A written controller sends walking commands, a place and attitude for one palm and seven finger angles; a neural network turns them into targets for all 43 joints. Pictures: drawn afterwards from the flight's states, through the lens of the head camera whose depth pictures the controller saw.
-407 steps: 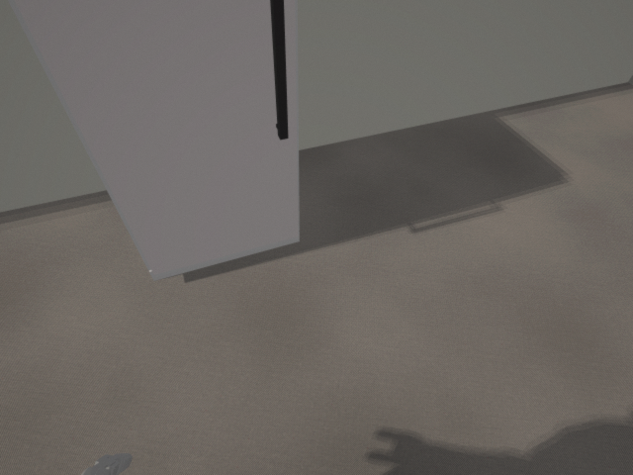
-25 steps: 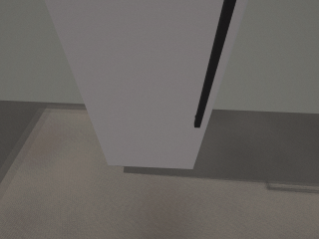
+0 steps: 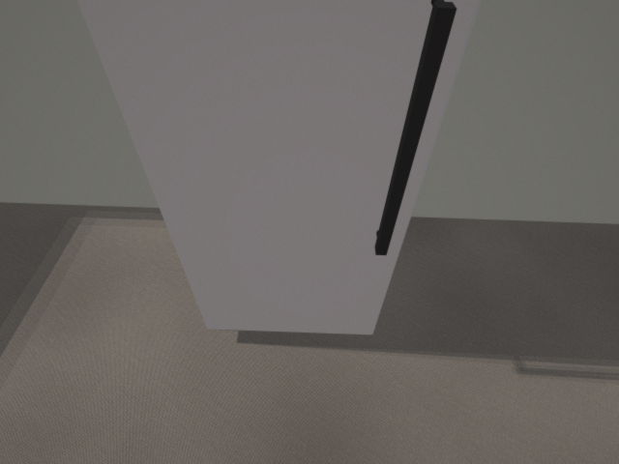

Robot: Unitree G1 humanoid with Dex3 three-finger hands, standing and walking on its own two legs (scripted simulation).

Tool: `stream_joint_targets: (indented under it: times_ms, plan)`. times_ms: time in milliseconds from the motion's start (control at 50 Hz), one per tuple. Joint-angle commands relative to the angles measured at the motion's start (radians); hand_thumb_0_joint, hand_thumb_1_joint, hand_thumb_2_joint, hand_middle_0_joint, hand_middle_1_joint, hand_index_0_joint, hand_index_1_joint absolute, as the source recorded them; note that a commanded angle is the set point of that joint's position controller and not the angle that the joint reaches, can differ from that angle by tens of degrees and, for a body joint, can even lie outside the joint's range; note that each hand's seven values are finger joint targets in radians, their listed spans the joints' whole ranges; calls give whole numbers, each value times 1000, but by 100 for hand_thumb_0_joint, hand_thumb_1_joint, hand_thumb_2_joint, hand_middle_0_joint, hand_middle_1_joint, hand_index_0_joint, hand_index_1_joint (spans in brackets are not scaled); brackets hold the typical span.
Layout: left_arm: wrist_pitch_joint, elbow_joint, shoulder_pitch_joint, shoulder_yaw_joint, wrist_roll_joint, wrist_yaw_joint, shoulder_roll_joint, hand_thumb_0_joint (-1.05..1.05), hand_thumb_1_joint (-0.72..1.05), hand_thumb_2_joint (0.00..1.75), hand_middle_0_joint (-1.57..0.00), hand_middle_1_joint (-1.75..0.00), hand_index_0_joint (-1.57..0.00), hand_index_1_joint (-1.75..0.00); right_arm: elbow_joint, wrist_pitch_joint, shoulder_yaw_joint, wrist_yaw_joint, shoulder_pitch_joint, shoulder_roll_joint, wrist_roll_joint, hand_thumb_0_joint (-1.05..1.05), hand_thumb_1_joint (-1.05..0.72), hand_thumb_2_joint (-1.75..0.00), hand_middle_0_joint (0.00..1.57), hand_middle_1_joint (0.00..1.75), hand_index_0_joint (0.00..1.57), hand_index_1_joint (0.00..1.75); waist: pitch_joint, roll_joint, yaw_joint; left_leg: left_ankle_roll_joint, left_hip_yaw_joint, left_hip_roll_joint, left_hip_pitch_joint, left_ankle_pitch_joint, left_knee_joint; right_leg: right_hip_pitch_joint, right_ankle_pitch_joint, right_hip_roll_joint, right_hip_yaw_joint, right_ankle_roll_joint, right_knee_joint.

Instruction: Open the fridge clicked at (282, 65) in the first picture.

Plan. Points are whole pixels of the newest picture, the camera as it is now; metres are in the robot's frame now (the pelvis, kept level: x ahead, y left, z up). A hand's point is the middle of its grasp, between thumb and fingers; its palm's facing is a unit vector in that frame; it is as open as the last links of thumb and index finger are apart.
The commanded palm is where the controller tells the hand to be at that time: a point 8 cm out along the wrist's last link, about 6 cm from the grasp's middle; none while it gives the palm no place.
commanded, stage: look again from close up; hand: right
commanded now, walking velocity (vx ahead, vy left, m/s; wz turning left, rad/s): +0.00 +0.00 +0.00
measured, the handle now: (402, 155) +0.60 -0.13 +0.07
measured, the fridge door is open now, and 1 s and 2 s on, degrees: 0 0 0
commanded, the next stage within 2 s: shuffle to correct the standing spot in 0.16 s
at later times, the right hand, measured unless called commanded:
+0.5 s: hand out of the picture -0.01 -0.17 -0.19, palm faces +0.06 +0.99 -0.16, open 7.4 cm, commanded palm none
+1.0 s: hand out of the picture +0.17 -0.17 -0.18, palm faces +0.07 +0.97 -0.22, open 7.3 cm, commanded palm none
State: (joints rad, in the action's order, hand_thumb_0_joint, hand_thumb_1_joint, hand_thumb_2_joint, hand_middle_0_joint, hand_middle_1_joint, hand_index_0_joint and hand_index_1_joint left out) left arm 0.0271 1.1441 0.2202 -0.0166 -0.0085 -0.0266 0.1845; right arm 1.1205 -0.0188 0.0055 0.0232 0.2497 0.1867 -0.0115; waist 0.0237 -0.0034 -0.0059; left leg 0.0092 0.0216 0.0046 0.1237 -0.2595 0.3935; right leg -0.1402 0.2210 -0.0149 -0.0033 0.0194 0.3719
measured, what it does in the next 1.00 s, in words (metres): walks ahead: left foot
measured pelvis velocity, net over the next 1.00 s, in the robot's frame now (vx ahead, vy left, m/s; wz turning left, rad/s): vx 0.12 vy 0.02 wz -0.04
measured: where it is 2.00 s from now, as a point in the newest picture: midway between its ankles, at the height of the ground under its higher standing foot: outside the picture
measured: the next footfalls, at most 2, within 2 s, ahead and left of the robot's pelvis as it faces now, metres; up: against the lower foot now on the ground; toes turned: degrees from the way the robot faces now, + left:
left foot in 0.86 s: +0.18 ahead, +0.13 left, +0.00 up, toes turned +8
right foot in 1.14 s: +0.23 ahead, -0.10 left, +0.00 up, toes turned -8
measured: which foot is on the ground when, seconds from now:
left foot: down 0.00-0.60, up 0.62-0.84, down 0.86-1.00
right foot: down 0.00-0.86, up 0.88-1.00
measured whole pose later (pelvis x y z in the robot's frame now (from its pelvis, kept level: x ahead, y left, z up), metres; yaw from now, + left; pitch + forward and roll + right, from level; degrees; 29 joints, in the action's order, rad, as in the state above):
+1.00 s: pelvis +0.12 +0.02 -0.01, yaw -2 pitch -1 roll +1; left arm 0.00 1.17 0.37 0.03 -0.02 -0.02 0.13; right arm 1.03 -0.05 -0.05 0.03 0.20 0.17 -0.02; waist 0.08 0.01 0.01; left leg 0.03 0.17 0.05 0.27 -0.29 0.57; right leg -0.37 0.47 -0.08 -0.07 0.01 1.03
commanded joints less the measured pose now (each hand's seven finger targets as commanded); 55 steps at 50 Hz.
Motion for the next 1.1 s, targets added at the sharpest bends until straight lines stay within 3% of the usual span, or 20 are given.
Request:
stream_joint_targets:
  times_ms: [0, 240, 340, 400, 500, 540, 580, 600, 640, 720, 780, 800, 820, 840, 860, 900, 940, 960, 1000, 1080]
  plan:
    - [8, -30, 43, 20, -3, -9, 110, 0, 90, 90, -20, -30, -20, -30, -30, -18, -22, 8, 55, 127, 2, 0, -90, -90, 20, 30, 20, 30, 3, -2, -4, 18, -74, 110, 15, 241, -69, 5, -220, -89, 59, -35, -38]
    - [8, -21, 61, 18, -2, -9, 97, 0, 90, 90, -20, -30, -20, -30, -26, -18, -21, 9, 71, 117, 2, 0, -90, -90, 20, 30, 20, 30, 11, -7, -5, 19, -72, 107, 15, 224, -76, -4, -209, -88, 59, -33, -35]
    - [-11, -8, 104, 18, -11, 0, 64, 0, 90, 90, -20, -30, -20, -30, -13, 0, -24, 0, 113, 90, -5, 0, -90, -90, 20, 30, 20, 30, 79, -38, -8, 35, -94, 99, 80, -191, -90, -80, 116, -55, 28, -36, 6]
    - [-9, -24, 114, 20, -15, 4, 46, 0, 90, 90, -20, -30, -20, -30, -19, 3, -40, -6, 136, 98, -5, 0, -90, -90, 20, 30, 20, 30, 139, -85, -15, 62, -141, 119, 92, -307, -110, -172, 164, -30, -4, -36, 72]
    - [10, -43, 146, 27, -13, 3, 18, 0, 90, 90, -20, -30, -20, -30, -23, -8, -61, -5, 180, 99, -5, 0, -90, -90, 20, 30, 20, 30, 124, -96, -2, 117, -180, 172, 76, -189, -72, -178, 121, -25, -60, -36, 184]
    - [20, -23, 210, 30, -10, 1, 28, 0, 90, 90, -20, -30, -20, -30, -32, -8, -58, -9, 154, 79, -6, 0, -90, -90, 20, 30, 20, 30, 132, 20, 25, 88, -83, 102, 139, -103, 59, -87, 31, -54, -7, -56, 110]
    - [27, 31, 359, 50, -17, -13, 104, 0, 90, 90, -20, -30, -20, -30, -57, -15, -46, -12, 107, 20, -8, 0, -90, -90, 20, 30, 20, 30, 95, 273, 75, 26, 90, -12, 355, -146, 402, 124, -185, -257, 287, -176, -36]
    - [27, 43, 417, 50, -23, -23, 107, 0, 90, 90, -20, -30, -20, -30, -90, -21, -42, -9, 39, 18, -11, 0, -90, -90, 20, 30, 20, 30, 128, 286, 101, 23, 71, -18, 524, -322, 556, 212, -388, -331, 406, -255, -76]
    - [32, 37, 401, 42, -23, -28, 78, 0, 90, 90, -20, -30, -20, -30, -111, -30, -50, -16, -33, 22, -11, 0, -90, -90, 20, 30, 20, 30, 161, 130, 88, 32, 7, 55, 576, -331, 641, 184, -570, -363, 377, -291, -45]
    - [39, 1, 269, 49, -23, -26, 91, 0, 90, 90, -20, -30, -20, -30, -116, -16, -52, -39, -23, -24, -4, 0, -90, -90, 20, 30, 20, 30, 111, 167, 26, 16, 47, 76, 362, -191, 437, 18, -322, -260, 185, -210, -92]
    - [30, -2, 242, 57, -18, -22, 93, 0, 90, 90, -20, -30, -20, -30, -82, -20, -64, -42, 72, -19, -7, 0, -90, -90, 20, 30, 20, 30, 53, 114, -26, 13, 144, 2, 76, 25, 177, -81, -259, -182, 79, -145, 24]
    - [29, 1, 257, 56, -13, -17, 79, 0, 90, 90, -20, -30, -20, -30, -56, -26, -73, -36, 145, 19, -9, 0, -90, -90, 20, 30, 20, 30, 19, 56, -56, 18, 124, 11, -62, 61, 108, -134, -213, -143, 45, -117, 127]
    - [32, -5, 270, 49, -5, -7, 39, 0, 90, 90, -20, -30, -20, -30, -30, -37, -89, -25, 235, 87, -12, 0, -90, -90, 20, 30, 20, 30, -43, -84, -97, 64, -27, 145, -254, 5, 57, -273, -70, -90, -24, -77, 312]
    - [30, -46, 271, 40, -1, 2, -19, 0, 90, 90, -20, -30, -20, -30, -20, -42, -110, -9, 326, 190, -9, 0, -90, -90, 20, 30, 20, 30, -120, -338, -122, 169, -387, 418, -366, 34, -85, -443, 307, 9, -111, -37, 605]
    - [23, -70, 184, 52, -4, 1, 16, 0, 90, 90, -20, -30, -20, -30, -18, -33, -105, -4, 329, 186, 2, 0, -90, -90, 20, 30, 20, 30, -77, -232, -134, 232, -445, 463, -267, -37, -141, -482, 413, -31, -54, -43, 776]
    - [8, -83, 101, 60, -10, 10, -3, 0, 90, 90, -20, -30, -20, -30, -54, -27, -83, 5, 177, 113, -4, 0, -90, -90, 20, 30, 20, 30, 82, -189, -77, 206, -344, 414, 4, -56, -170, -486, 287, -103, -11, -36, 837]
    - [-11, -48, 153, 51, -12, 12, -50, 0, 90, 90, -20, -30, -20, -30, -91, -26, -64, 15, 62, 61, -17, 0, -90, -90, 20, 30, 20, 30, 85, -75, -6, 167, -144, 345, 175, 175, -158, -309, 236, -109, -34, -12, 670]
    - [-17, -35, 184, 40, -9, 10, -70, 0, 90, 90, -20, -30, -20, -30, -101, -25, -59, 17, 32, 66, -20, 0, -90, -90, 20, 30, 20, 30, 67, -79, 13, 159, -81, 317, 209, 295, -136, -235, 222, -97, -47, -2, 561]
    - [-26, -31, 197, 34, -3, 9, -73, 0, 90, 90, -20, -30, -20, -30, -101, -17, -61, 16, 25, 90, -16, 0, -90, -90, 20, 30, 20, 30, 38, -128, 15, 145, -13, 273, 199, 384, -88, -169, 141, -63, -84, 11, 412]
    - [-24, -57, 185, 54, -2, 1, -16, 0, 90, 90, -20, -30, -20, -30, -99, 6, -70, 20, 46, 103, -5, 0, -90, -90, 20, 30, 20, 30, -3, -82, 23, 93, 1, 222, 155, 416, 73, -26, -119, -53, -106, 12, 102]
